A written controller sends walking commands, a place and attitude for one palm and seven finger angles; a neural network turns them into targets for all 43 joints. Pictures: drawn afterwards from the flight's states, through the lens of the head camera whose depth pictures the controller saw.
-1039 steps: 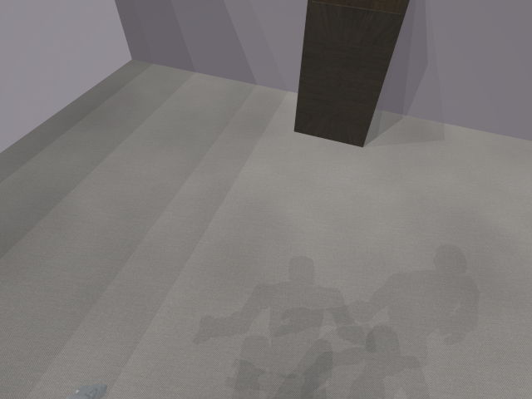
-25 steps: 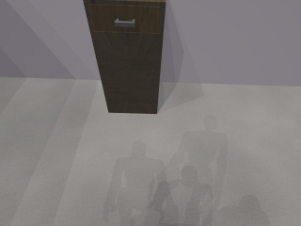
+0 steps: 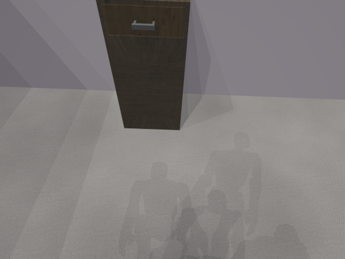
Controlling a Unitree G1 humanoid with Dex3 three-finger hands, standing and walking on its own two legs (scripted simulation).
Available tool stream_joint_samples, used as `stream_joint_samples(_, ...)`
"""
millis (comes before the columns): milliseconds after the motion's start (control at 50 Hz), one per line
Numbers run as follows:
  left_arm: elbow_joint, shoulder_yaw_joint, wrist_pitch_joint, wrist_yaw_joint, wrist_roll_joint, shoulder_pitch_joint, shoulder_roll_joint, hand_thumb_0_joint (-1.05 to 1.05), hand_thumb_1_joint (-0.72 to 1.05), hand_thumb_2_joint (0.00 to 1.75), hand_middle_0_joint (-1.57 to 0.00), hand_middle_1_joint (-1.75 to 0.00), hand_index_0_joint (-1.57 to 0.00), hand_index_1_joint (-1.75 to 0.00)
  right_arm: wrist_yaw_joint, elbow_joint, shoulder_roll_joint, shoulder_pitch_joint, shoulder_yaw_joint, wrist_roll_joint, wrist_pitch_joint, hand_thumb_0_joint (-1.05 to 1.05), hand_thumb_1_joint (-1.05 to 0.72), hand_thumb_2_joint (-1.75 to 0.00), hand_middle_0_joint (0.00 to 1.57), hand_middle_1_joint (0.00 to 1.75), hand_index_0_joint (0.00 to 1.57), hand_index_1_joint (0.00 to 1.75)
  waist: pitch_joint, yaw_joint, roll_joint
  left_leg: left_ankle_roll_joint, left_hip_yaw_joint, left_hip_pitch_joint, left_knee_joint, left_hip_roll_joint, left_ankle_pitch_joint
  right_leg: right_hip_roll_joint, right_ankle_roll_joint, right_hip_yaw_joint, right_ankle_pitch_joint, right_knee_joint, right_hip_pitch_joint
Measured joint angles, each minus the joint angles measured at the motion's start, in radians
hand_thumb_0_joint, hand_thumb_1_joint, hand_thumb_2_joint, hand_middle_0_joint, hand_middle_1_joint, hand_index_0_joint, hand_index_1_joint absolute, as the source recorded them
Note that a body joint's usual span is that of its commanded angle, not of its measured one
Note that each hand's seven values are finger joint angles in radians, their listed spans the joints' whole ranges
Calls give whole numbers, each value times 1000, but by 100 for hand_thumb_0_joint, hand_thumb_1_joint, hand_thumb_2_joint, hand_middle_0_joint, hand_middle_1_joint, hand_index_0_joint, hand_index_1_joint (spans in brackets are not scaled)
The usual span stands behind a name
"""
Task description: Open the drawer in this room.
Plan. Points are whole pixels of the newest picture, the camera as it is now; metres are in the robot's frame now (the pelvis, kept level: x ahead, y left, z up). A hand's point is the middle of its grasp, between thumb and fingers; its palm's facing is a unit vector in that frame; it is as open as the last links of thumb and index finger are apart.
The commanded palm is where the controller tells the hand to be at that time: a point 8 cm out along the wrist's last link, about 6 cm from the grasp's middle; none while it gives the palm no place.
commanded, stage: walk to a spot facing it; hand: left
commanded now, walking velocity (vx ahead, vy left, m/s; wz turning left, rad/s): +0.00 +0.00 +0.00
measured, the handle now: (143, 24) +1.10 +0.21 +0.04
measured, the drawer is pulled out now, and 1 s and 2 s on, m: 0.00 0.00 0.00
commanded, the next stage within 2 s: take the last steps up to it in 0.64 s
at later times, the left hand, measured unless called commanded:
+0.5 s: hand out of the picture +0.03 +0.13 -0.17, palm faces +0.09 -0.97 -0.21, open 7.4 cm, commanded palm none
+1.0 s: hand (114, 209) +0.29 +0.20 -0.19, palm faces +0.05 -0.98 -0.20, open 7.4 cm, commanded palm none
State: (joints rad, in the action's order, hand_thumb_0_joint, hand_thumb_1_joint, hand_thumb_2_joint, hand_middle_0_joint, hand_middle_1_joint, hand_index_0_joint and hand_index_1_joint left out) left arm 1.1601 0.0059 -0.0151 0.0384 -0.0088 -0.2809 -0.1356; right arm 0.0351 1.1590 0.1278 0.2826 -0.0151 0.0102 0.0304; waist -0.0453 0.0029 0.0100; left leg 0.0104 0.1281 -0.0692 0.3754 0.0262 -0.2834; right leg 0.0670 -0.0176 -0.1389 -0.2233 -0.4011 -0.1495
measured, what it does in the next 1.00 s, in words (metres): walks ahead: left foot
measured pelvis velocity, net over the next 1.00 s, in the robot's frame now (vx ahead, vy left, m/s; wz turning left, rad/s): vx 0.27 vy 0.01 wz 0.00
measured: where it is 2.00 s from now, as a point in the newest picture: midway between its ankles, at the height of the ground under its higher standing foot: (176, 199)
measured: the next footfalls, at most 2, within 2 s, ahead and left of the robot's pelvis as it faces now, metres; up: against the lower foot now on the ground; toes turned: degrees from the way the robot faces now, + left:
left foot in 0.80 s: +0.35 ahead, +0.11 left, +0.00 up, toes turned +9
right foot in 1.24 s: +0.44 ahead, -0.14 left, +0.00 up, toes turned -8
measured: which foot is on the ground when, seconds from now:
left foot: down 0.00-0.38, up 0.40-0.78, down 0.80-1.00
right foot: down 0.00-0.80, up 0.82-1.00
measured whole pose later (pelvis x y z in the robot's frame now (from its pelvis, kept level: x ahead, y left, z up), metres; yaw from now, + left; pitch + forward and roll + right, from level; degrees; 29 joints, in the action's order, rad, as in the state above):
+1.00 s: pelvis +0.27 +0.01 -0.01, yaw +0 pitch +0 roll +1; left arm 1.07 -0.05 -0.03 0.02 -0.02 -0.23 -0.18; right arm 0.02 1.03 0.15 0.15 -0.07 0.02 0.08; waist -0.10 0.02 0.03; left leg 0.06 0.18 -0.31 0.54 0.02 -0.22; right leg 0.12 -0.03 -0.06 -0.40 -1.17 -0.49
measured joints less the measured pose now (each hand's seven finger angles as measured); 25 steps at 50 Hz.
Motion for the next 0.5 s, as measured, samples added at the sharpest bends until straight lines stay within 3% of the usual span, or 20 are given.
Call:
stream_joint_samples(140, -3, -5, -1, -1, -1, 7, -15, 0, 91, 90, -20, -30, -20, -30, -1, -6, 16, -7, -2, 4, 0, 0, -91, -90, 20, 30, 20, 30, 4, 1, -3, -2, 1, 1, 2, 3, 0, -2, 2, 1, 2, -1, 0)
stream_joint_samples(300, -15, -23, 19, -34, -19, -44, -19, 0, 91, 90, -20, -30, -20, -30, -13, -21, 10, 60, -21, 15, -8, 0, -91, -90, 20, 30, 20, 30, 40, -3, -6, -7, 34, -2, 74, 5, -79, 8, 18, 20, -153, -200, -83)
stream_joint_samples(360, -20, -28, 12, -44, -21, -47, -10, 1, 91, 90, -20, -30, -20, -30, -15, -16, 11, 95, -25, 17, -3, 0, -91, -90, 20, 30, 20, 30, 31, -15, -29, -24, 30, -1, 118, 19, -122, -2, 34, 2, -128, -217, -89)
stream_joint_samples(400, -31, -34, -12, -45, -21, -46, -1, 1, 91, 90, -20, -30, -20, -30, -17, -4, 12, 119, -26, 15, -11, 0, -91, -90, 20, 30, 20, 30, 33, -14, -60, -14, -1, -53, 245, 45, -174, -21, 49, -30, -159, -217, -72)
stream_joint_samples(440, -48, -38, -46, -34, -13, -60, 1, 0, 91, 90, -20, -30, -20, -30, -27, 11, 7, 113, -22, 13, -30, 0, -91, -90, 20, 30, 20, 30, 30, 13, -50, -2, -35, -160, 498, 35, -203, -24, 58, -37, -181, -197, -49)
stream_joint_samples(500, -49, -35, -64, -21, -12, -99, 14, 0, 91, 90, -20, -30, -20, -30, -35, -1, 13, 61, -31, 13, -35, 1, -91, -90, 20, 30, 20, 30, 12, 35, -31, -3, -46, -318, 742, 35, -126, -25, 58, -31, -160, -115, 12)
